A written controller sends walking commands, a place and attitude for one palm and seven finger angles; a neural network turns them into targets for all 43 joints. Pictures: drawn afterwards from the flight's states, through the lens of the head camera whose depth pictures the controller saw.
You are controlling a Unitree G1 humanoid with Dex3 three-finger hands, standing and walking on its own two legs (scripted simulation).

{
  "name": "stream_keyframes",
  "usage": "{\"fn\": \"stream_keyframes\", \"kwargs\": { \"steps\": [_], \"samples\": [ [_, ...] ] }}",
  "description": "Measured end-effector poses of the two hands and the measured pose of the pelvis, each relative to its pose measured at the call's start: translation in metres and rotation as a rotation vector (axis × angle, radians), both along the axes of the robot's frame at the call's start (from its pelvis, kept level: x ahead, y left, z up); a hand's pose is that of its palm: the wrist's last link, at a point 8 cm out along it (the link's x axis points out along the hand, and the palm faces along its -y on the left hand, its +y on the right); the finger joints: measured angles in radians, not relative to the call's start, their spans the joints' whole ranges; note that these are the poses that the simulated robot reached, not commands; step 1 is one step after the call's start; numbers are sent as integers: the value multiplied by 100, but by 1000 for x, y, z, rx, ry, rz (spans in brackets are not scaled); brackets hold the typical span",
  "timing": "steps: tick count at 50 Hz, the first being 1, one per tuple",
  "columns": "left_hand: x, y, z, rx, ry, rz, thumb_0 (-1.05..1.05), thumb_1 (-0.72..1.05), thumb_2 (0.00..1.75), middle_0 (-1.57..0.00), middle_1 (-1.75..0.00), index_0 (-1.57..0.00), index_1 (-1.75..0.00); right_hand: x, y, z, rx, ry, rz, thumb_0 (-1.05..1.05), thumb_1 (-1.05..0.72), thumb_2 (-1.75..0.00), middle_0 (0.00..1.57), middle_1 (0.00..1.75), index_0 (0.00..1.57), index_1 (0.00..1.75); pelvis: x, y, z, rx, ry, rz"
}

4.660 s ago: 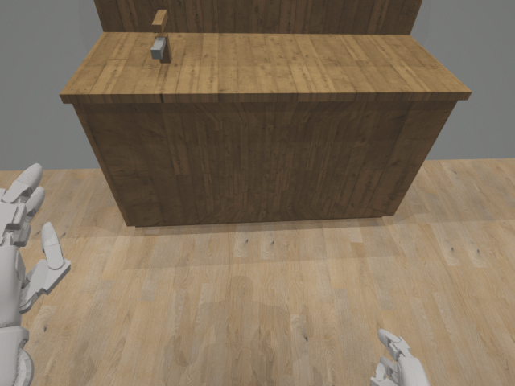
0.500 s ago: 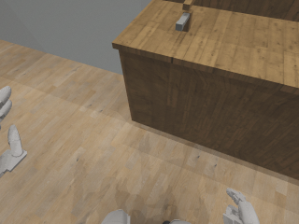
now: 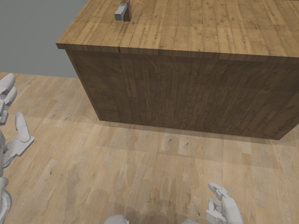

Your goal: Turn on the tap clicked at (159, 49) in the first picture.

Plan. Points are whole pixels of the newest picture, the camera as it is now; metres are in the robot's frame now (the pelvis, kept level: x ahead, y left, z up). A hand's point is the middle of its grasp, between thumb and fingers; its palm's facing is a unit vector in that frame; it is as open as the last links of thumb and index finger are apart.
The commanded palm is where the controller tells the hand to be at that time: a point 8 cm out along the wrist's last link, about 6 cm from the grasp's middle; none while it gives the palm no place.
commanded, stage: turn to face it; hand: left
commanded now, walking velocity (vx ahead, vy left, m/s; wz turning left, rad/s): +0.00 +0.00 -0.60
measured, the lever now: (118, 15) +0.86 +0.21 +0.09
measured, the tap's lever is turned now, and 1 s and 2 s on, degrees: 0 0 0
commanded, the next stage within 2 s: take the last steps up to it in 0.60 s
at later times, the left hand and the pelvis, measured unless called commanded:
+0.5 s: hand (76, 138) +0.24 +0.15 +0.19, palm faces +0.16 -0.90 -0.41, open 7.4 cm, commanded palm +0.20 +0.20 +0.20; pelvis -0.04 -0.02 +0.02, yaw -17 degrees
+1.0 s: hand (87, 151) +0.21 +0.12 +0.19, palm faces +0.10 -0.90 -0.41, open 7.4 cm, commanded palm +0.17 +0.17 +0.20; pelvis -0.07 -0.03 +0.02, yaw -20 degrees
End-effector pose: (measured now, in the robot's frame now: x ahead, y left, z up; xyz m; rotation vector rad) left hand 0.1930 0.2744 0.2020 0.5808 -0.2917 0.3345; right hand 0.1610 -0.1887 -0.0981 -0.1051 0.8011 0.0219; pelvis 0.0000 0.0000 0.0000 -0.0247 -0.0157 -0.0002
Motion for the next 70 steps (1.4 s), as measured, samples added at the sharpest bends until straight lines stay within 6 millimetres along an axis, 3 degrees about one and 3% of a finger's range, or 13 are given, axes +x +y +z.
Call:
{"fn": "stream_keyframes", "kwargs": {
  "steps": [6,12,16,21,27,31,34,39,45,52,61,70],
  "samples": [
    [10,-36,1,-9,58,-128,2,89,90,-21,-31,-21,-31,-44,-60,2,-97,106,-158,1,-91,-90,20,30,21,30,-13,-9,8,28,19,-88],
    [10,-44,11,17,14,-215,2,88,90,-22,-31,-21,-31,-76,-98,25,-202,101,-268,2,-91,-90,20,30,20,30,-19,-10,10,33,35,-154],
    [11,-40,6,-17,-25,-232,2,88,90,-22,-31,-21,-31,-89,-103,37,-237,64,-317,1,-91,-90,20,30,20,30,-25,-7,9,47,22,-199],
    [15,-48,2,-67,-19,-228,2,89,90,-21,-31,-21,-31,-97,-92,43,-186,-4,-348,1,-91,-90,20,30,20,30,-31,-10,15,15,13,-247],
    [16,-92,0,-59,-1,-302,2,89,90,-21,-31,-20,-31,-111,-81,29,-71,-53,-346,1,-91,-90,20,30,20,30,-43,-29,11,-4,12,-316],
    [16,-123,-1,-19,-8,-363,2,89,90,-21,-31,-21,-31,-130,-91,9,-31,-30,-366,1,-91,-90,20,30,21,30,-59,-42,2,-7,7,-333],
    [12,-135,-1,-21,28,-397,2,89,90,-21,-31,-21,-31,-152,-105,7,-46,23,-417,1,-91,-90,21,30,21,30,-68,-44,6,17,11,-361],
    [1,-138,3,0,49,-437,2,88,90,-22,-31,-21,-31,-190,-125,18,-126,71,-499,1,-91,-90,20,30,21,30,-77,-43,13,32,24,-385],
    [-8,-118,6,-36,-37,-426,2,88,90,-22,-31,-21,-31,-218,-137,32,-245,90,-538,1,-91,-90,20,30,20,30,-78,-34,11,22,13,-370],
    [-8,-103,7,-79,-50,-346,2,89,90,-21,-31,-21,-31,-213,-121,37,-202,33,-541,1,-91,-90,20,30,20,30,-72,-34,20,-7,5,-356],
    [-5,-129,2,-49,-42,-362,2,89,90,-21,-31,-21,-31,-178,-110,6,-88,18,-453,1,-91,-90,20,30,21,30,-70,-47,7,8,-3,-341],
    [15,-110,2,-55,3,-335,2,88,90,-21,-31,-21,-31,-156,-121,23,-160,81,-447,1,-91,-90,20,30,21,30,-42,-38,19,46,6,-328]
  ]
}}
